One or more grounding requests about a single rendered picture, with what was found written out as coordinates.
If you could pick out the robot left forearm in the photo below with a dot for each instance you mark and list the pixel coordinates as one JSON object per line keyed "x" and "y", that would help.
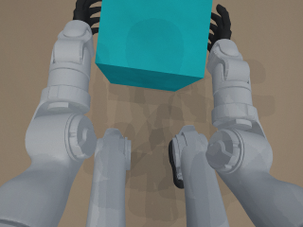
{"x": 69, "y": 73}

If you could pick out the right robot upper arm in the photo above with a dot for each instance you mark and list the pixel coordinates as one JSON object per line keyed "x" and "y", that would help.
{"x": 243, "y": 160}

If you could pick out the robot right forearm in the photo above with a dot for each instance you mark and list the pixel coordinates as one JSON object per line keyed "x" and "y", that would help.
{"x": 231, "y": 89}

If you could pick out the carton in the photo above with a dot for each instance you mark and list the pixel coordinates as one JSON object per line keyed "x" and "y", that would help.
{"x": 155, "y": 44}

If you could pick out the robot left hand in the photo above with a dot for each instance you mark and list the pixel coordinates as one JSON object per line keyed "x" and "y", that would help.
{"x": 83, "y": 12}

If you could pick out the left robot upper arm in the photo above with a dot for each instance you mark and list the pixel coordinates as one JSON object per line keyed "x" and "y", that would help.
{"x": 57, "y": 145}

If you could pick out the robot right shin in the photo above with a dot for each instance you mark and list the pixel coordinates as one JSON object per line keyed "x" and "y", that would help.
{"x": 203, "y": 140}

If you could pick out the right robot foot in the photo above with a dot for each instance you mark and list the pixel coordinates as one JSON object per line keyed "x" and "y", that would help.
{"x": 178, "y": 182}

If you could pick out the robot right hand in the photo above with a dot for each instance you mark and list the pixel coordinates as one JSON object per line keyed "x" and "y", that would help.
{"x": 222, "y": 28}

